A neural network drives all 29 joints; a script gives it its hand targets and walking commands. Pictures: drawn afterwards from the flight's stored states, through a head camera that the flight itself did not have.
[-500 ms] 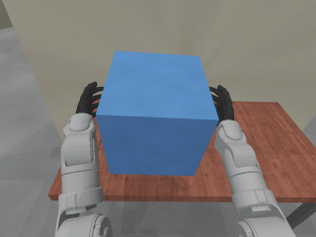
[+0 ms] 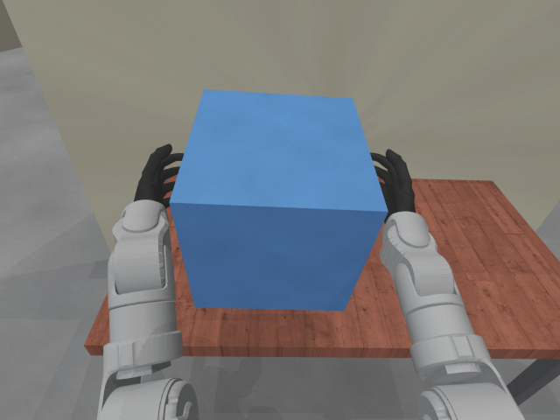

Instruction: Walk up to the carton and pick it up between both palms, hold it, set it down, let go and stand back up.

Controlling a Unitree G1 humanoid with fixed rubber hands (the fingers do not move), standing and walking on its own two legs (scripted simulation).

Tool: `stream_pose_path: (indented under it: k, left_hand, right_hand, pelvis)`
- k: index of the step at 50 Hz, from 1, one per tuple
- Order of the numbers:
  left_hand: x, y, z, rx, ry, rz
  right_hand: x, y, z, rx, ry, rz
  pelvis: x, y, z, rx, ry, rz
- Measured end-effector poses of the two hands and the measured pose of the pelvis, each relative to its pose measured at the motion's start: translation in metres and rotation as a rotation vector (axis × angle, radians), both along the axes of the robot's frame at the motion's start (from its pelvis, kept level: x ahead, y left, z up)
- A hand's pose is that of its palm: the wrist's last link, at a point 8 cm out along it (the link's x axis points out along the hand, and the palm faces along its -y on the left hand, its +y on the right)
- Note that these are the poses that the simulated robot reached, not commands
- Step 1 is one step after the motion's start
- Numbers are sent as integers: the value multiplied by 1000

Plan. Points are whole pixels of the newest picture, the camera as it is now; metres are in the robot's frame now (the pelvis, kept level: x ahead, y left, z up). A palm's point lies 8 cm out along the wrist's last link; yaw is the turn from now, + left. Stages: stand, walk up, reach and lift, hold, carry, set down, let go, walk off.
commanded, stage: hold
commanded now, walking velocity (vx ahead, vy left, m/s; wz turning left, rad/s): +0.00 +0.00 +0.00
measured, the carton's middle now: (274, 201) +0.43 +0.01 +0.13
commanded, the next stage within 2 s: set down in 1.08 s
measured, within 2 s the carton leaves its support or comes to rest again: neither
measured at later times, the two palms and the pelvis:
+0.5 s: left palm (152, 204) +0.35 +0.17 +0.18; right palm (396, 208) +0.35 -0.16 +0.18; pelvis +0.00 +0.00 +0.00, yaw +0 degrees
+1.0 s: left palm (151, 206) +0.35 +0.17 +0.18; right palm (395, 209) +0.35 -0.16 +0.17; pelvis -0.01 +0.00 +0.00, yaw +0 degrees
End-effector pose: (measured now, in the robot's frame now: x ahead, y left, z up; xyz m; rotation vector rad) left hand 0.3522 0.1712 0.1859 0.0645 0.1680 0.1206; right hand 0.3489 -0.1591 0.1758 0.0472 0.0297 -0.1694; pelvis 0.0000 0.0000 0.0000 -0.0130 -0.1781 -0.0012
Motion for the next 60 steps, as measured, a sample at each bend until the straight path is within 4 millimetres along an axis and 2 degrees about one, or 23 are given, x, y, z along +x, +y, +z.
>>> stream_pose_path:
  k: [35, 60]
  left_hand:
    - [-6, 5, -4, -12, 11, 20]
    - [-3, 4, -3, -10, 3, 12]
  right_hand:
    - [0, 5, 0, -19, 9, 19]
    - [0, 4, 0, -23, -1, 10]
  pelvis:
    - [-3, -3, 0, 1, -5, 5]
    - [-4, -4, 0, 2, -3, 7]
